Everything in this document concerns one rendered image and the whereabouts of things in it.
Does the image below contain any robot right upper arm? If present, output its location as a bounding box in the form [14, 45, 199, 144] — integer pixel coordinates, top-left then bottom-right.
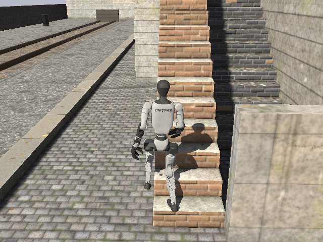
[173, 102, 184, 129]

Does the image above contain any right robot forearm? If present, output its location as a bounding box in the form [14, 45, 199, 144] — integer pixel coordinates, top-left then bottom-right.
[176, 124, 185, 134]

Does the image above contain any right robot thigh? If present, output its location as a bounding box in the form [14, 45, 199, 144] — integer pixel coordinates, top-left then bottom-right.
[164, 142, 178, 178]

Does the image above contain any left robot forearm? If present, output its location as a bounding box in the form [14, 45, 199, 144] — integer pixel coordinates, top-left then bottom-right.
[133, 123, 144, 148]

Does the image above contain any robot right hand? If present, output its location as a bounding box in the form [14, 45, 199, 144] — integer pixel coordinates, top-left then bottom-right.
[168, 128, 181, 138]

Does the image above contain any robot left upper arm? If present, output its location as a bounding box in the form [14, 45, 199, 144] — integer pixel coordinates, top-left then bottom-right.
[140, 101, 153, 131]

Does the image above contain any left robot foot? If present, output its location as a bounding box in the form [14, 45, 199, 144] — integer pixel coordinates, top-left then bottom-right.
[144, 182, 151, 190]

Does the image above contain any robot left hand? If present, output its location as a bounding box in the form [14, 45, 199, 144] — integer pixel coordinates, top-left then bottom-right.
[131, 146, 143, 160]

